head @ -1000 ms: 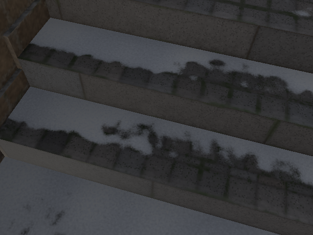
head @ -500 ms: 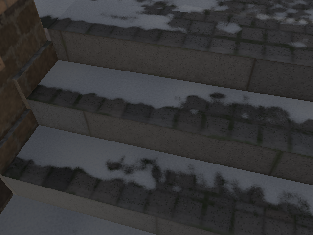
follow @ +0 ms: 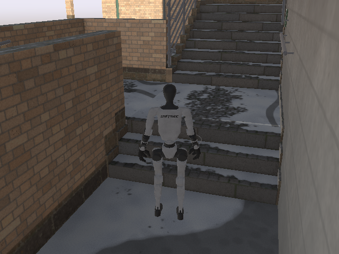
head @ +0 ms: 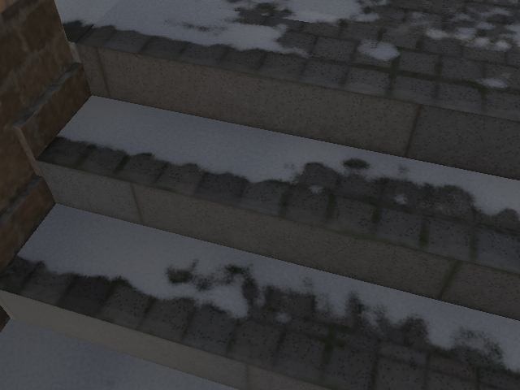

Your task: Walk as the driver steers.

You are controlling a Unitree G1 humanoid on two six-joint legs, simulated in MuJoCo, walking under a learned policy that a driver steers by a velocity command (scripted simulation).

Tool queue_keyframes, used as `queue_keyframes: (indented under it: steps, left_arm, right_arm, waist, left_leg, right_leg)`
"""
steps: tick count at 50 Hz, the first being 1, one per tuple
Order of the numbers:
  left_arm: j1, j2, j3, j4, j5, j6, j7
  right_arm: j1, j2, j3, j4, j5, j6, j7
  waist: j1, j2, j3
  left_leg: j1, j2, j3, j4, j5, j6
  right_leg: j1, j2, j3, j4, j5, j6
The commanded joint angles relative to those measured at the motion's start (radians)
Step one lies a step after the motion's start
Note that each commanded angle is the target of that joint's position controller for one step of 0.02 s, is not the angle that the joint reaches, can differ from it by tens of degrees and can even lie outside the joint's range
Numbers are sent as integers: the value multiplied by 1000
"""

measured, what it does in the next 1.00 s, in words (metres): walks ahead: right foot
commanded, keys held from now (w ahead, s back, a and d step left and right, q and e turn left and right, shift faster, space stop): no key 0.28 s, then w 0.72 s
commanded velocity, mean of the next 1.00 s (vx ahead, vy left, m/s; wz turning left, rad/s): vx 0.25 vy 0.00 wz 0.00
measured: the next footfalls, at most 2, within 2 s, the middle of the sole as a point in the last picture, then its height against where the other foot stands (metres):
right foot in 0.98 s outside the picture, level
left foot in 1.46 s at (240, 311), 0.18 m higher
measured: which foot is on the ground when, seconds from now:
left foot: down 0.00-0.96, up 0.98-1.00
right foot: down 0.00-0.56, up 0.58-0.96, down 0.98-1.00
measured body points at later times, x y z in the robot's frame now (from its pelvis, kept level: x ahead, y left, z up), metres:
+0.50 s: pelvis +0.03 +0.00 +0.00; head +0.02 +0.01 +0.45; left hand +0.04 +0.27 -0.15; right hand +0.08 -0.26 -0.14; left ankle +0.03 +0.11 -0.73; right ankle -0.02 -0.10 -0.74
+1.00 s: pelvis +0.24 -0.01 -0.02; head +0.24 -0.01 +0.43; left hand +0.41 +0.23 -0.12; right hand +0.19 -0.26 -0.17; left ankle +0.05 +0.11 -0.70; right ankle +0.31 -0.09 -0.74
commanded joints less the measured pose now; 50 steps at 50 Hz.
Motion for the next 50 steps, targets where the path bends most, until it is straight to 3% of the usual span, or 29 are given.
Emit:
queue_keyframes:
  steps: [1,14,15,16,18,20,22,25,27,28,29,30,31,32,34,35,36,40,41,42,44,46,47,48,49,50]
  left_arm:
    - [2,116,18,-25,0,-7,3]
    - [32,123,10,8,0,-5,5]
    - [49,113,7,18,2,-5,6]
    - [53,78,-6,31,11,11,11]
    - [53,146,18,27,7,29,11]
    - [101,175,36,36,2,37,10]
    - [134,170,47,49,0,33,9]
    - [124,147,53,48,4,20,1]
    - [74,123,54,25,-1,8,-6]
    - [25,70,39,-7,-4,-3,-14]
    - [-12,31,29,-47,8,-17,-25]
    - [-52,134,50,-81,-44,-50,-6]
    - [-16,144,56,-67,-65,-71,-11]
    - [22,116,52,-48,-67,-82,-17]
    - [0,108,62,-52,-46,-87,-23]
    - [-15,90,62,-58,-38,-84,-26]
    - [-24,65,58,-64,-34,-80,-31]
    - [-205,6,26,-152,-22,-77,-31]
    - [-155,-13,18,-127,-26,-65,-29]
    - [-148,2,17,-125,-31,-58,-28]
    - [-112,43,25,-124,-28,-48,-33]
    - [-62,73,41,-123,-15,-53,-37]
    - [62,93,58,-93,-18,-58,-41]
    - [217,106,77,-46,-21,-62,-42]
    - [386,157,97,17,-11,-56,-38]
    - [364,206,81,30,3,-40,-31]
  right_arm:
    - [-32,-117,-20,-25,0,-10,-4]
    - [-33,-122,-11,47,-1,-11,-8]
    - [-17,-110,-7,59,-2,-10,-8]
    - [38,-57,16,92,-14,-5,4]
    - [29,-85,10,93,-20,-6,10]
    - [1,-87,11,76,-31,-14,19]
    - [-15,-70,15,55,-39,-31,30]
    - [25,-53,17,51,-30,-61,37]
    - [156,-52,13,95,-25,-77,31]
    - [264,-103,0,121,-28,-86,23]
    - [397,-202,-32,161,-16,-84,21]
    - [396,-247,-50,143,48,-106,20]
    - [341,-192,-35,120,37,-126,20]
    - [299,-159,-30,98,22,-138,25]
    - [264,-94,-12,82,18,-133,33]
    - [276,-65,-3,86,12,-124,35]
    - [292,-63,-1,89,12,-116,33]
    - [270,-133,-8,57,5,-95,6]
    - [318,-146,-10,66,-3,-86,6]
    - [336,-146,-11,66,-1,-81,6]
    - [309,-127,-4,58,12,-74,4]
    - [286,-135,-2,46,16,-66,-1]
    - [267,-144,-3,40,15,-58,1]
    - [205,-154,-5,29,22,-57,6]
    - [117,-140,0,-6,13,-72,18]
    - [127,7,37,-38,-31,-107,35]
  waist:
    - [0,-8,-53]
    - [0,-4,-41]
    - [-1,-9,-63]
    - [-21,-22,-60]
    - [-9,-64,7]
    - [14,-118,61]
    - [21,-138,104]
    - [-8,-112,115]
    - [-61,-68,86]
    - [-105,61,61]
    - [-135,269,47]
    - [-139,209,50]
    - [-90,99,29]
    - [-60,65,16]
    - [-38,33,30]
    - [-36,54,28]
    - [-34,64,21]
    - [-52,46,59]
    - [-51,102,19]
    - [-49,111,20]
    - [1,118,13]
    - [53,114,-53]
    - [114,128,-116]
    - [203,129,-157]
    - [273,38,-169]
    - [168,-294,-160]
  left_leg:
    - [92,63,-60,-49,171,36]
    - [83,62,-50,-67,138,27]
    - [94,52,-38,-69,65,25]
    - [103,85,-69,-104,-8,21]
    - [10,25,-14,-27,-171,28]
    - [-108,-9,51,84,-221,35]
    - [-165,31,85,179,-189,42]
    - [-115,46,113,78,-183,63]
    - [115,24,97,-61,-132,84]
    - [234,137,-105,-173,-251,126]
    - [371,304,-404,-308,-354,207]
    - [412,397,-567,-298,-259,279]
    - [432,397,-507,-277,-181,270]
    - [426,368,-421,-279,-117,246]
    - [381,320,-262,-304,68,200]
    - [352,283,-186,-309,174,185]
    - [323,255,-126,-308,286,181]
    - [106,172,17,-335,426,174]
    - [106,186,24,-318,435,185]
    - [106,200,24,-299,469,187]
    - [190,266,0,-219,677,182]
    - [259,263,25,-59,1017,153]
    - [253,248,28,77,1102,147]
    - [158,205,42,248,1047,126]
    - [-90,115,51,543,730,84]
    - [-372,-44,42,1013,-309,44]
  right_leg:
    - [-74,-67,63,-100,122,-16]
    - [-81,-64,64,-120,91,-23]
    - [-75,-59,62,-135,3,-24]
    - [-78,-114,145,-198,-96,-42]
    - [-74,-119,189,-228,-318,-76]
    - [-57,-197,294,-298,-488,-134]
    - [-55,-279,366,-335,-505,-183]
    - [-45,-259,306,-285,-364,-180]
    - [-159,-176,200,-159,-248,-141]
    - [-279,-87,90,25,-170,-100]
    - [-464,23,-51,272,-195,-55]
    - [-596,8,22,516,-269,-23]
    - [-650,-40,82,658,-219,-34]
    - [-668,-75,90,699,-137,-45]
    - [-676,-130,66,685,-16,-42]
    - [-648,-138,44,667,17,-32]
    - [-628,-136,17,646,44,-18]
    - [-453,-84,-75,320,175,34]
    - [-376,-55,-108,343,152,39]
    - [-354,-58,-98,329,155,30]
    - [-387,-62,-82,357,70,-27]
    - [-293,-21,-99,302,53,-73]
    - [-157,-1,-100,232,115,-98]
    - [50,0,-92,68,264,-123]
    - [294,-60,-6,-7,327,-139]
    - [381,-311,340,-1,775,-166]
